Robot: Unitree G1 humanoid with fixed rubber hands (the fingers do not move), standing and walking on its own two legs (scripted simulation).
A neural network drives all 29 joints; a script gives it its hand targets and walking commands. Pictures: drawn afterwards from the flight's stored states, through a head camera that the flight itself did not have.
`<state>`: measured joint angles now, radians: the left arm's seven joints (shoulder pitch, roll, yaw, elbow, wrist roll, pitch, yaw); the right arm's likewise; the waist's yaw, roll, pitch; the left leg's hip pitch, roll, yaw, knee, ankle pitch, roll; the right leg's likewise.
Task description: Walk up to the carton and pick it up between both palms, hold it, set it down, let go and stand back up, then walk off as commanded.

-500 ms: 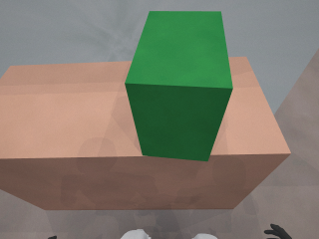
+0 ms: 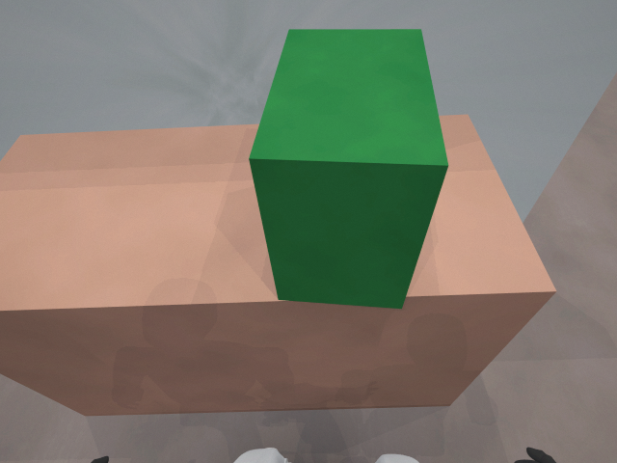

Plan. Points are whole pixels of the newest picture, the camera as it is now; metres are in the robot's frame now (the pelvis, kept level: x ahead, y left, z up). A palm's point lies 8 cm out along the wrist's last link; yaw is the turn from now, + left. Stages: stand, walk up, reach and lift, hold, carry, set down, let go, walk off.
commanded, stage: walk up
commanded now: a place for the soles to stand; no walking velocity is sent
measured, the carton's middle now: (346, 171) +0.51 -0.04 +0.08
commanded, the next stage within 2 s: reach and lift in 0.46 s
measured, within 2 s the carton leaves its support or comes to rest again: neither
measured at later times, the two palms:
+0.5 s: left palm out of the picture +0.09 +0.32 -0.09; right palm out of the picture +0.10 -0.30 -0.11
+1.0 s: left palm (115, 432) +0.17 +0.26 -0.04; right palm out of the picture +0.13 -0.28 -0.07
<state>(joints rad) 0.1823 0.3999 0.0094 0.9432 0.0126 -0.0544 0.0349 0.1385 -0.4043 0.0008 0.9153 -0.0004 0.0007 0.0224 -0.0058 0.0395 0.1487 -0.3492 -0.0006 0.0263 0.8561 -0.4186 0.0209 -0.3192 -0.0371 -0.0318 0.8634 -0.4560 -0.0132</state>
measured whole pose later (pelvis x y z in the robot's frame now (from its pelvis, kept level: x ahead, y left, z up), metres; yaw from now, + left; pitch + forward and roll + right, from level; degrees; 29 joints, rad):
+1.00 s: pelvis -0.01 -0.01 +0.02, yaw -1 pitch -9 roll +1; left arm 0.08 0.27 0.10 0.52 0.02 0.34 0.03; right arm 0.10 -0.32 -0.05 0.92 -0.03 -0.22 0.05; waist -0.01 0.00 0.14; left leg -0.21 0.00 0.04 0.70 -0.34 0.01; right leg -0.20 -0.03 -0.02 0.73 -0.38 0.01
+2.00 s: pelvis -0.02 +0.00 +0.04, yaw -3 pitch -11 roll +1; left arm 0.24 0.19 -0.03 0.27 -0.11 0.04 0.07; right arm 0.36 -0.16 -0.05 0.17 0.00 -0.05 0.04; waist 0.02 -0.01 0.13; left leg -0.08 0.01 0.07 0.49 -0.23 0.04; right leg -0.09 -0.01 0.03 0.54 -0.26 0.01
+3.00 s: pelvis +0.01 +0.00 +0.04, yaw -2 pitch -7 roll +0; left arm 0.03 0.26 0.03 -0.24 -0.27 0.52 0.09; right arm 0.02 -0.13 0.01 -0.14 0.12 0.31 -0.14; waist 0.04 -0.01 0.13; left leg -0.10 0.01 0.06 0.45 -0.23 0.01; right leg -0.10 -0.01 0.03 0.47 -0.26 0.00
